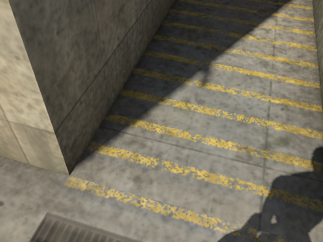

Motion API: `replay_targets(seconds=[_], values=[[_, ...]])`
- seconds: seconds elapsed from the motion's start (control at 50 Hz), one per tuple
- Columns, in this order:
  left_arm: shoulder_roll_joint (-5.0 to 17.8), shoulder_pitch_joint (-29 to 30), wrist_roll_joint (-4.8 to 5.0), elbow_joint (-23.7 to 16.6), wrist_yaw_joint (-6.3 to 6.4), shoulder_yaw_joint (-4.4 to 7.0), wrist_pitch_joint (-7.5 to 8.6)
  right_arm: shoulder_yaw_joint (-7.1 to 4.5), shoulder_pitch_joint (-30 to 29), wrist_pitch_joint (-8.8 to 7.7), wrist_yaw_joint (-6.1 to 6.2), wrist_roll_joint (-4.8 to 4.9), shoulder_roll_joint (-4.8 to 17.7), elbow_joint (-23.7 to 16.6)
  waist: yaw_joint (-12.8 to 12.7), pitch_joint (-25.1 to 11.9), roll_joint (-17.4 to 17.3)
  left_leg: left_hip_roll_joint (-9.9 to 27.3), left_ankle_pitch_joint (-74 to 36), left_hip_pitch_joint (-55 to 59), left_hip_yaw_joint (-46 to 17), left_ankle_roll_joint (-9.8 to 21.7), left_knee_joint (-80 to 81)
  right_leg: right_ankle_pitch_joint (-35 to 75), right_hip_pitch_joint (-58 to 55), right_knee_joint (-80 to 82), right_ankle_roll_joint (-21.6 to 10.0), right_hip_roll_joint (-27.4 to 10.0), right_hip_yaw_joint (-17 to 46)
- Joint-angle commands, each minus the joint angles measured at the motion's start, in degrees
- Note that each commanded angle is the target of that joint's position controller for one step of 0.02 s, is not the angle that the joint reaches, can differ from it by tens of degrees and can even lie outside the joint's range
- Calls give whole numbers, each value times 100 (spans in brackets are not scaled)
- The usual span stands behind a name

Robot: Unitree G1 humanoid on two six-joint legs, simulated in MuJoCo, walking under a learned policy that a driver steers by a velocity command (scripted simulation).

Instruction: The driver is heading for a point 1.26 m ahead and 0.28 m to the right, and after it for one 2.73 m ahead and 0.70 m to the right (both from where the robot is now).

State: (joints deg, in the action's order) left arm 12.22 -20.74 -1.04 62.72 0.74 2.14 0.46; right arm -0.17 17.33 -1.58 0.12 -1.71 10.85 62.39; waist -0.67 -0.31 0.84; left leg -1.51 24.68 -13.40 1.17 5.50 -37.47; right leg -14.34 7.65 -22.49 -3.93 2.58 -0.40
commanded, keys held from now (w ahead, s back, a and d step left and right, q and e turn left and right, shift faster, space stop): w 1.00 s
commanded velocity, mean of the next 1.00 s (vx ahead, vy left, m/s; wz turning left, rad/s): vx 0.46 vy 0.00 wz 0.00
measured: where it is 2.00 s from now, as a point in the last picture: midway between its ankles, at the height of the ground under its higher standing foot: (192, 143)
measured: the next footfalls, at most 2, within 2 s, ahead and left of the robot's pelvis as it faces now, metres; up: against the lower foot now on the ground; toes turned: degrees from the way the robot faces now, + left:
right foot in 0.52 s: +0.41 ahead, -0.07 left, +0.00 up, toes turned -4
left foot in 1.04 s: +0.67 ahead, +0.11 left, +0.00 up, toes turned +4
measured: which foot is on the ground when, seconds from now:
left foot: down 0.00-0.52, up 0.54-1.00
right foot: down 0.00-0.08, up 0.10-0.50, down 0.52-1.00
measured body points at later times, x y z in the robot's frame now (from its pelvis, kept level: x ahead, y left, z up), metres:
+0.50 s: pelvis +0.21 +0.01 -0.02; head +0.25 +0.01 +0.43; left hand +0.43 +0.23 -0.13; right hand +0.09 -0.21 -0.16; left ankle +0.01 +0.11 -0.74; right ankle +0.37 -0.08 -0.73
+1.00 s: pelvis +0.50 +0.00 -0.01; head +0.52 +0.01 +0.44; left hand +0.44 +0.25 -0.16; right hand +0.68 -0.21 -0.12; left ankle +0.63 +0.11 -0.73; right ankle +0.37 -0.07 -0.74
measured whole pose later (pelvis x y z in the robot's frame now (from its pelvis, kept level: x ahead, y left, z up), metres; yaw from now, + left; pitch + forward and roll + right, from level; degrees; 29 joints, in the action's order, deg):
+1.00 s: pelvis +0.50 +0.00 -0.01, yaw +0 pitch +1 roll -1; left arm 12.5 -23.1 -1.3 60.8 0.2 2.0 6.2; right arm -1.4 1.3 -2.6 -0.8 -1.3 10.0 51.3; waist -3.9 2.4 -0.2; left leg 2.8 6.1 -27.2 4.3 3.2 -30.0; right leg -18.6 -4.1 -13.7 -4.2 4.4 -4.4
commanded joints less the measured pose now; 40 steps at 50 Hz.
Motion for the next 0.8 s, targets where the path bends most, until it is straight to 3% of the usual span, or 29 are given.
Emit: replay_targets(seconds=[0.02, 0.06, 0.08, 0.1, 0.12, 0.14, 0.16, 0.2, 0.26, 0.28, 0.34, 0.42, 0.46, 0.48, 0.5, 0.52, 0.54, 0.56, 0.58, 0.6, 0.62, 0.66, 0.7, 0.74, 0.8], values=[[801, 318, 66, -288, -28, 169, 115, -76, 47, -199, -57, 52, 297, -304, 284, 769, 470, 125, -259, -21, 145, 20, 524, -2052, 890, 1478, -766, -1498, 1701], [742, 542, 74, -386, -37, 183, 116, -117, 825, -221, -18, 70, 255, 6, 574, 726, 258, -162, -689, 1400, 317, 1, 1406, -2012, 1794, 744, -561, -987, 1067], [547, 740, 58, -521, -48, 129, 161, -182, 1296, -251, 33, 18, 488, 107, 748, 678, -290, 390, -120, 2092, -534, 110, 1919, -1859, 2526, -181, -395, -667, 656], [100, 923, 93, -753, -102, 5, 223, -306, 1895, -276, 86, 14, 997, 174, 909, 463, -1567, 1731, 1612, 2548, -2766, 508, 3049, -1598, 3354, -1961, -119, 27, -247], [474, 1121, -88, -900, -123, 85, 241, -386, 2008, -223, 86, 18, 1201, 290, 848, 891, -1387, 2360, 2022, 2052, -3665, 924, 3324, -1661, 3824, -2937, -152, -94, -172], [578, 1191, -131, -898, -173, 118, 264, -329, 1467, -225, 74, 14, 929, 114, 520, 1143, -655, 2206, 1786, 1655, -3348, 907, 3257, -1150, 3847, -3415, -177, -397, 111], [440, 1040, -91, -815, -231, 94, 299, -299, 1113, -270, 54, 45, 806, -26, 310, 1091, -465, 1945, 1221, 1493, -2872, 768, 3294, -719, 3717, -3510, -151, -517, 168], [416, 929, -95, -736, -308, 108, 320, -244, 882, -374, 63, 80, 644, -130, 115, 877, -371, 1570, -159, 1513, -2015, 570, 3355, -118, 3458, -3453, -8, -661, 65], [342, 1247, -108, -874, -325, 105, 242, -188, 1238, -453, 72, 95, 515, 11, 135, 725, -471, 1311, -2010, 1647, -1247, 539, 3190, 283, 3512, -3386, 173, -624, -197], [305, 1514, -137, -1009, -318, 92, 216, -185, 1342, -463, 103, 135, 547, 52, 172, 771, -484, 1295, -2393, 1650, -1163, 561, 3174, 353, 3647, -3206, 258, -620, -266], [222, 2222, -64, -1369, -303, 18, 187, -185, 1413, -496, 125, 109, 590, 77, 275, 841, -568, 1167, -3230, 1495, -782, 573, 3141, 733, 3394, -2309, 320, -526, -459], [270, 2712, -24, -1695, -278, -26, 187, -208, 1479, -511, 139, 99, 691, 109, 338, 917, -676, 1279, -3958, 1563, -567, 529, 3103, 1030, 2744, -1259, 66, -379, -635], [402, 2450, -25, -1704, -228, 22, 226, -232, 1311, -518, 140, 97, 798, 85, 138, 735, -670, 1349, -5227, 1752, -412, 420, 2646, 897, 2133, -985, -173, -198, -703], [561, 2034, -43, -1584, -207, 100, 263, -245, 1164, -500, 124, 59, 867, 8, -66, 470, -648, 1332, -6234, 1854, -309, 302, 2038, 685, 1641, -995, -269, -46, -704], [699, 1237, -40, -1347, -168, 180, 310, -278, 1085, -461, 119, 43, 975, -15, -388, -21, -696, 1277, -6739, 1879, -234, 221, 1099, 532, 840, -900, -374, 117, -705], [857, 258, -83, -1036, -107, 273, 364, -286, 1040, -429, 110, 66, 994, -42, -799, -530, -616, 1089, -6203, 1323, -104, 131, -156, 581, -420, -630, -495, -2, -547], [1369, -603, -250, -878, -34, 417, 391, -186, 1312, -424, 50, 186, 586, -193, -911, -1234, 82, 690, -4116, -139, 126, 21, -2055, -648, -1976, -456, -846, -1374, 1080], [1598, -633, -266, -873, -96, 475, 357, -157, 1848, -417, 2, 286, 197, -191, -550, -1722, 1081, -371, 479, -1776, -5, -61, -4022, -1028, -2773, 461, -1554, -2748, 3993], [1374, -117, -48, -880, -136, 453, 332, -291, 1324, -411, 10, 166, 662, -249, -401, -1130, 489, -28, 1, -2168, -585, 95, -4432, -1294, -2094, 890, -1421, -2411, 3978], [1020, 461, 21, -980, -149, 355, 367, -303, 760, -442, -6, 135, 693, -453, -232, -348, 248, 262, -632, -2242, -486, 118, -4204, -750, -1166, 972, -1280, -2276, 2906], [681, 618, -60, -965, -193, 267, 411, -273, 531, -465, -28, 155, 501, -520, -174, -57, -19, 441, -878, -2070, -453, 122, -3937, -31, -622, 1085, -1173, -2027, 2284], [339, 629, -71, -812, -178, 129, 480, -277, 567, -334, -94, 20, 368, -543, 170, 120, 65, 617, -921, -1512, -436, 28, -3424, 861, 165, 1249, -930, -1661, 1452], [470, 482, -65, -737, -155, 111, 622, -295, 515, -199, -127, -46, 256, -599, 310, 150, 132, 618, -944, -1286, -290, -94, -2891, 1719, 400, 1304, -972, -1577, 1072], [626, 258, -31, -643, -136, 122, 686, -325, 142, -105, -151, -94, 299, -749, 317, 326, 219, 633, -1230, -1474, -90, -217, -2360, 1885, 448, 1427, -919, -1432, 723], [696, 193, -28, -637, -109, 97, 690, -253, -762, -53, -175, -29, 237, -1023, 173, 603, 300, 690, -1893, -1550, 99, -384, -1021, 1637, 552, 1628, -825, -1197, 425]])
